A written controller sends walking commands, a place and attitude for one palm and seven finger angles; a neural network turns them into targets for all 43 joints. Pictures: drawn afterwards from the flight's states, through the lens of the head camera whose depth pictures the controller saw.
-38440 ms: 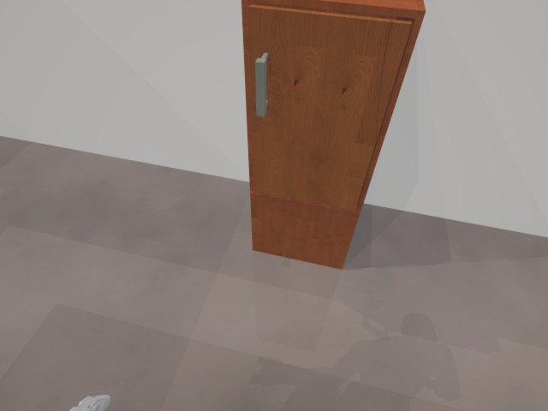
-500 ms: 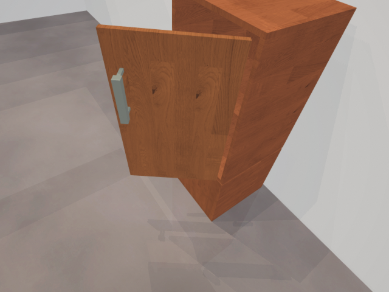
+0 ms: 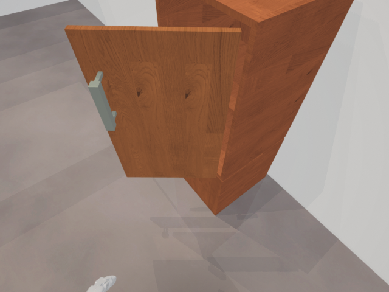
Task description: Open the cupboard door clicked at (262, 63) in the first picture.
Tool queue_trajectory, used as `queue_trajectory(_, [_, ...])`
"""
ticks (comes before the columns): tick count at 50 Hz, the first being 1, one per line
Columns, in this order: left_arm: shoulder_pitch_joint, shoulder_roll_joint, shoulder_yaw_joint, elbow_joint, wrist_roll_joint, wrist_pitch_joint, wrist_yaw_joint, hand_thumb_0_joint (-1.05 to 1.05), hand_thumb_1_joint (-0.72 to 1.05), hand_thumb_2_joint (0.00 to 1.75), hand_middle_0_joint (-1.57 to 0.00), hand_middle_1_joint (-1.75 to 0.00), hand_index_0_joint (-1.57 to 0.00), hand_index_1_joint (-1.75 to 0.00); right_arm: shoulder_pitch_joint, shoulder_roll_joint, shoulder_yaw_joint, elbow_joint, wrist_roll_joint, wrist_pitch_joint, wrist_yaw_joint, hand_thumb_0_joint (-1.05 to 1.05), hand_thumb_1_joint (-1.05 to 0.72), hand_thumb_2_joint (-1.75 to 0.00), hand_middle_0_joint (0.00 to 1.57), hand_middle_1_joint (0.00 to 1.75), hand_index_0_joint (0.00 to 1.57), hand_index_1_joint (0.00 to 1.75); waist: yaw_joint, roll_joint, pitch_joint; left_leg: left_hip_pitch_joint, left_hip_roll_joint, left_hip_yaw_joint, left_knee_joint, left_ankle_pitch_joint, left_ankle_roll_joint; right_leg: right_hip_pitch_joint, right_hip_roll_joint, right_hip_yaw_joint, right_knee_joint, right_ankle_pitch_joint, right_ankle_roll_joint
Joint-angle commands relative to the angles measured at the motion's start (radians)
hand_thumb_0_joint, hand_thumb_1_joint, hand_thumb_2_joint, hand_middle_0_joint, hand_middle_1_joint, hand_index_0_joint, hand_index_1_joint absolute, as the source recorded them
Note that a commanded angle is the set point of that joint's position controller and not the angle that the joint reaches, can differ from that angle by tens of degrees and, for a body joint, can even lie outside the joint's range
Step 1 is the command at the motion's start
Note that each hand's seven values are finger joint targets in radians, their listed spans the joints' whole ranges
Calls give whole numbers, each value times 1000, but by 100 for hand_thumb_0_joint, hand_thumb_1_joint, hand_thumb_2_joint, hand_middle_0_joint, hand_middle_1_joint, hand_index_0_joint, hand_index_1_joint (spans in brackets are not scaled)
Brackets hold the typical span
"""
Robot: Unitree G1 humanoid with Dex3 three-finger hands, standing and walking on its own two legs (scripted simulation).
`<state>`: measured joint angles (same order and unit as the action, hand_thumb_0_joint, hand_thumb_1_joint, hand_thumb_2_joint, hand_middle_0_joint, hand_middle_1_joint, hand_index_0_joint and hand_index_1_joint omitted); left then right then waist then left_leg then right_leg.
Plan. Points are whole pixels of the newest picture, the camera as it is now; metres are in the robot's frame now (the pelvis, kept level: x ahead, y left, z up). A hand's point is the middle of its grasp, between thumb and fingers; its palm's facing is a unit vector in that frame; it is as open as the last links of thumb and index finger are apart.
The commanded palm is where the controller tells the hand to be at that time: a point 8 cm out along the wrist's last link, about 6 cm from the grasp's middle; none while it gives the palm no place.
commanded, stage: come to a stop and stand still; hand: left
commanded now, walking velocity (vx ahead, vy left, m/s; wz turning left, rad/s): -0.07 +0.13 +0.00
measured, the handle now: (105, 102) +0.53 +0.24 +0.07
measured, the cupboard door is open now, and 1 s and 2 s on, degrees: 53 53 53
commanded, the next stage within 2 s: look again from close up in 1.00 s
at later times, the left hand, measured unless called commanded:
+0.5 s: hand out of the picture -0.06 +0.23 -0.17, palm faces +0.03 -0.98 -0.21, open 7.4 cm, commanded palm none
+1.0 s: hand out of the picture -0.10 +0.19 -0.17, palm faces +0.03 -0.99 -0.14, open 7.4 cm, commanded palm none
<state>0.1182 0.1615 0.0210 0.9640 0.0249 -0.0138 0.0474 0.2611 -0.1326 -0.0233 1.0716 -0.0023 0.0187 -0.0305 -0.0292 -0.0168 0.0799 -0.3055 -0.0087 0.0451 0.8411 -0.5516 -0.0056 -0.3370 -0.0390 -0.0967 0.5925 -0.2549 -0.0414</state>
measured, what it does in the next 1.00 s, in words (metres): steps on the spot: left foot, then right foot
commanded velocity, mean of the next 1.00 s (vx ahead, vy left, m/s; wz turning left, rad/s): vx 0.00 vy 0.01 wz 0.00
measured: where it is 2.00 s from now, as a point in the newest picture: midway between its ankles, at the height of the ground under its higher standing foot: outside the picture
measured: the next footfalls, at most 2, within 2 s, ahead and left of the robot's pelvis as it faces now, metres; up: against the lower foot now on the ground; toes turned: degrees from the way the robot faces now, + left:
left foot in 0.18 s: +0.02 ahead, +0.13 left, +0.00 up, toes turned +2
right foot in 0.48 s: -0.05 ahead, -0.07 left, +0.00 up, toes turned -2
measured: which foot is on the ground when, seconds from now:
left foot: up 0.00-0.16, down 0.18-1.00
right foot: down 0.00-0.18, up 0.20-0.46, down 0.48-1.00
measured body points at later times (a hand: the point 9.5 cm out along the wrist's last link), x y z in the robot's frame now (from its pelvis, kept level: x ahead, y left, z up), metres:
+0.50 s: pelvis -0.05 +0.05 +0.00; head -0.04 +0.05 +0.45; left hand -0.06 +0.28 -0.15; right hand -0.01 -0.18 -0.15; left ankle -0.02 +0.13 -0.73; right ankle -0.09 -0.07 -0.73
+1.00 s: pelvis -0.08 +0.04 +0.01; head -0.08 +0.05 +0.46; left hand -0.10 +0.24 -0.16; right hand -0.12 -0.17 -0.15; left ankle -0.02 +0.13 -0.73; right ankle -0.09 -0.07 -0.73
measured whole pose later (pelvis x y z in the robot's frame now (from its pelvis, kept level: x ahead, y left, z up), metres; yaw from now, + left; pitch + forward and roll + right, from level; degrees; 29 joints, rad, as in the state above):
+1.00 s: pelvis -0.08 +0.04 +0.01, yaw -1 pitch +0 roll +0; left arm 0.35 0.12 0.00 1.10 0.01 0.00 0.03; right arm 0.35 -0.10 0.00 1.14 -0.01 0.01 -0.02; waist -0.01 -0.03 0.01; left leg -0.29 0.00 0.08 0.43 -0.14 0.04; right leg -0.19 0.00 -0.05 0.46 -0.27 -0.02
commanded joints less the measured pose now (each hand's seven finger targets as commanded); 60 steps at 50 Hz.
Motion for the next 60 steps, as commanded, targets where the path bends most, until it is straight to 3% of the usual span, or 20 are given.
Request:
queue_trajectory(1, [126, 197, 55, -36, 7, 9, 6, 0, 90, 90, -20, -30, -20, -30, 64, -48, -22, -54, -7, 1, 5, 0, -90, -90, 20, 30, 20, 30, 53, -103, -136, -73, 18, -8, 80, 28, -26, 135, -294, 260, -195, 618, -189])
queue_trajectory(4, [103, 210, 64, -54, 11, 17, 2, 0, 90, 90, -20, -30, -20, -30, 76, -46, -24, -72, -8, 0, 12, 0, -90, -90, 20, 30, 20, 30, 36, -112, -139, -10, 14, 21, -67, 106, -31, 78, -263, 241, -192, 424, -155])
queue_trajectory(7, [78, 179, 59, -65, -1, 33, -5, 0, 90, 90, -20, -30, -20, -30, 157, -55, -23, -55, -8, -13, 12, 0, -90, -90, 20, 30, 20, 30, -8, -73, -134, 206, 13, 40, -376, 304, -17, -66, -168, 177, -123, 90, -59])
queue_trajectory(8, [84, 123, 47, -79, -3, 42, -7, 0, 90, 90, -20, -30, -20, -30, 165, -107, -33, -64, -12, -20, 10, 0, -90, -90, 20, 30, 20, 30, -9, 86, -119, 213, 132, -108, -500, 283, 18, -127, -81, 109, -4, -81, -8])
queue_trajectory(9, [76, 69, 37, -103, -9, 51, -11, 0, 90, 90, -20, -30, -20, -30, 124, -187, -45, -100, -23, -21, 7, 0, -90, -90, 20, 30, 20, 30, -1, 328, -49, 78, 326, -346, -617, 337, 112, -181, 12, 18, 140, -271, 53])
queue_trajectory(10, [60, 87, 39, -102, -6, 54, -10, 0, 90, 90, -20, -30, -20, -30, 63, -195, -43, -130, -29, -17, 4, 0, -90, -90, 20, 30, 20, 30, 4, 254, -22, -48, 370, -372, -639, 349, 193, -124, 2, 87, 268, -275, 40])
queue_trajectory(14, [169, 64, 35, -21, 5, 56, -23, 0, 90, 90, -20, -30, -20, -30, -70, -140, -16, -152, -25, -31, -4, 0, -90, -90, 20, 30, 20, 30, 72, 158, 6, -110, 234, -178, -625, 323, 159, -54, -6, 108, 372, -109, 40])
queue_trajectory(19, [168, 46, 14, -4, -1, 36, -20, 0, 90, 90, -20, -30, -20, -30, 34, -149, -22, -109, -22, -34, -7, 0, -90, -90, 20, 30, 20, 30, 24, 123, -57, 111, 250, -196, -575, 482, 186, -28, -15, 68, 109, -186, 55])
queue_trajectory(21, [205, 49, 12, 14, -5, 27, -18, 0, 90, 90, -20, -30, -20, -30, 55, -161, -24, -93, -19, -34, -6, 0, -90, -90, 20, 30, 20, 30, 31, 96, -96, 133, 241, -203, -545, 493, 174, 48, -9, 70, -41, -147, 52])
queue_trajectory(23, [251, 77, 9, 46, -3, 9, -11, 0, 90, 90, -20, -30, -20, -30, 49, -136, -17, -82, -7, -38, -1, 0, -90, -90, 20, 30, 20, 30, 46, 15, -105, 57, 175, -159, -468, 462, 107, 194, -42, 128, -243, 48, 40])
queue_trajectory(25, [257, 113, 5, 60, -6, -4, -10, 0, 90, 90, -20, -30, -20, -30, 31, -105, -4, -87, -1, -40, 5, 0, -90, -90, 20, 30, 20, 30, 26, -68, -97, 75, 87, -66, -433, 398, 41, 147, -150, 223, -258, 145, -14])
queue_trajectory(26, [250, 120, 0, 64, -7, -5, -11, 0, 90, 90, -20, -30, -20, -30, 38, -102, -4, -78, -3, -44, 9, 0, -90, -90, 20, 30, 20, 30, 18, -38, -109, 127, 81, -65, -445, 428, 38, 120, -151, 205, -238, 177, -20])
queue_trajectory(27, [244, 103, 0, 73, -8, -12, -11, 0, 90, 90, -20, -30, -20, -30, 41, -108, -5, -61, -8, -39, 7, 0, -90, -90, 20, 30, 20, 30, 15, -125, -132, 154, 96, -59, -429, 466, 36, 119, -111, 192, -223, 207, -8])
queue_trajectory(32, [247, 74, -14, 90, -12, -1, -10, 0, 90, 90, -20, -30, -20, -30, 46, -111, 5, -10, -7, -32, 7, 0, -90, -90, 20, 30, 20, 30, 22, -10, -10, 122, 110, -81, -498, 340, 38, 44, -76, 163, -260, -39, 7])
queue_trajectory(39, [282, 63, -13, 110, -9, 8, -11, 0, 90, 90, -20, -30, -20, -30, 81, -94, 8, 18, -12, -17, 7, 0, -90, -90, 20, 30, 20, 30, 28, 35, 79, 27, 105, -111, -549, 156, 36, 6, -54, 161, -284, -180, 4])
queue_trajectory(54, [326, 18, -11, 128, -11, -6, -12, 0, 90, 90, -20, -30, -20, -30, 134, -57, 9, 37, -12, -33, 1, 0, -90, -90, 20, 30, 20, 30, 33, 21, -1, 41, 112, -112, -533, 240, 40, 58, -55, 148, -252, -62, -3])
queue_trajectory(55, [366, 56, -24, 147, 9, -25, 23, 0, 90, 90, -20, -30, -20, -30, -10, -111, 8, -36, -11, -41, 13, 0, -90, -90, 20, 30, 20, 30, 75, 73, 72, -14, 93, -49, -321, 306, 2, 20, -83, 194, -287, 61, -9])
queue_trajectory(56, [296, 109, -16, 90, -2, -29, 15, 0, 90, 90, -20, -30, -20, -30, 66, -56, 9, -60, -11, -26, 23, 0, -90, -90, 20, 30, 20, 30, -4, 25, 2, 21, 61, -45, -283, 205, 4, -49, -137, 262, -339, -265, -36])
queue_trajectory(57, [251, 105, -10, 67, -2, -28, 8, 0, 90, 90, -20, -30, -20, -30, 101, -54, 4, -44, -19, -20, 25, 0, -90, -90, 20, 30, 20, 30, -24, 58, 22, 41, 54, -40, -270, 216, 12, -109, -136, 258, -332, -352, -53])
queue_trajectory(60, [262, 72, -11, 71, -8, -40, 4, 0, 90, 90, -20, -30, -20, -30, 153, -59, 12, -50, -19, -37, 24, 0, -90, -90, 20, 30, 20, 30, -20, 48, -61, 49, 80, -83, -344, 306, 38, -11, -65, 167, -208, -157, -39])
